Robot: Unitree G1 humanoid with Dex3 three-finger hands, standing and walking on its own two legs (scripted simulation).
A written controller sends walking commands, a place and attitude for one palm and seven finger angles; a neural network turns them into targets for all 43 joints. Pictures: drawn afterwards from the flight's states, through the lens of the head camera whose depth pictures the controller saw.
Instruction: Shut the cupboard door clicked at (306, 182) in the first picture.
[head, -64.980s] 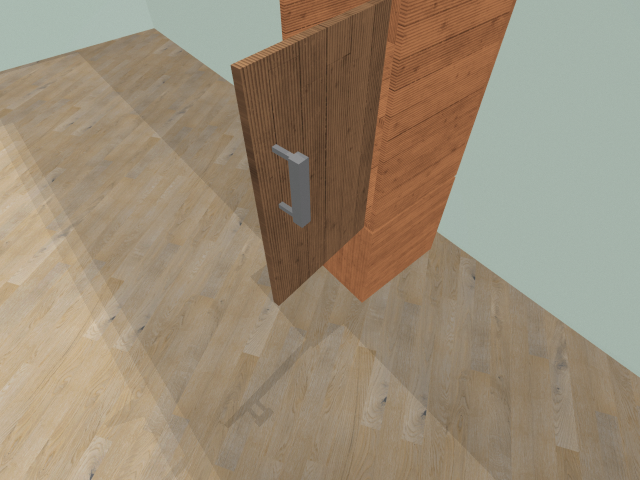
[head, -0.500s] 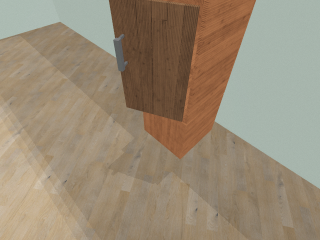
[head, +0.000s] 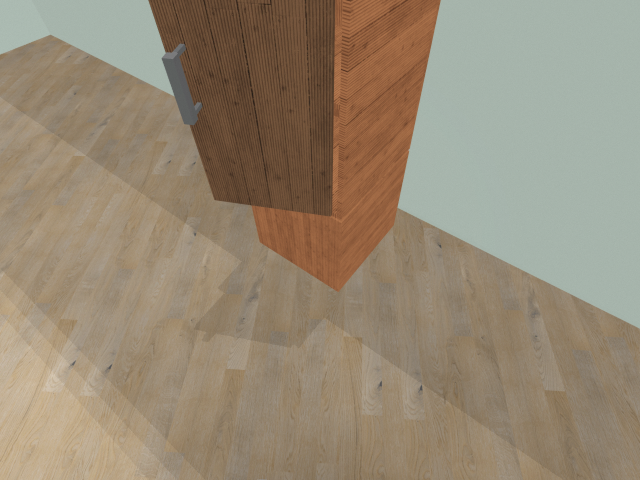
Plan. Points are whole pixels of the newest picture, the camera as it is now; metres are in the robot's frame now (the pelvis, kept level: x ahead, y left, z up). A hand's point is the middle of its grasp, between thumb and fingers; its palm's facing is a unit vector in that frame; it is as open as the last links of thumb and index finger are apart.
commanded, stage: turn to face it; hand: left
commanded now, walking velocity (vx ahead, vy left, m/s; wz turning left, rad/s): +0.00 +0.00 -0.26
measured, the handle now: (185, 85) +0.82 +0.32 +0.04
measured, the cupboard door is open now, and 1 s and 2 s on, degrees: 26 26 26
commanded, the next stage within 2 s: take the last steps up to it in 0.08 s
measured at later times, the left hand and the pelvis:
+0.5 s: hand out of the picture +0.06 +0.22 -0.16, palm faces +0.00 -0.98 -0.20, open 7.4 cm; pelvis +0.03 +0.04 +0.01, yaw -4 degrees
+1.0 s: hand (154, 373) +0.29 +0.29 -0.15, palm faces -0.01 -0.97 -0.24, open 7.4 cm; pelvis +0.20 +0.11 +0.00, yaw -4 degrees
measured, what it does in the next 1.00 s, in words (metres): walks ahead: left foot, then left foot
